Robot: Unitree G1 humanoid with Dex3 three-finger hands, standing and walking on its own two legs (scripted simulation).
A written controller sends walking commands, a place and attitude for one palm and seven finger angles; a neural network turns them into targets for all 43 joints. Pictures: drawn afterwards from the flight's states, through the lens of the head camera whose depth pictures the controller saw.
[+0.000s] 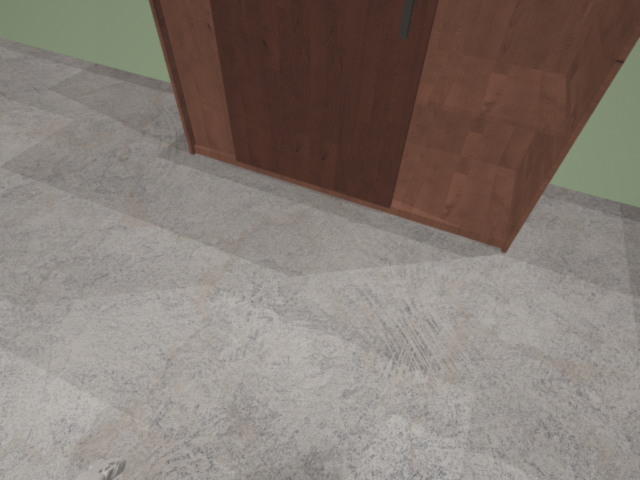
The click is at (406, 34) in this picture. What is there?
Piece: wardrobe's sliding door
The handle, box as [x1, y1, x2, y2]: [398, 0, 414, 39]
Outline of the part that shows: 414,0 405,0 398,37 405,39 407,36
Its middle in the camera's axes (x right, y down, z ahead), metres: +0.26 -0.72 +1.05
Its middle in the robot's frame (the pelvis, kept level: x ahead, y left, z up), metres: +1.31 -0.19 +0.17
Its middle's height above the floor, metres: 0.94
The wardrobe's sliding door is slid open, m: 0.50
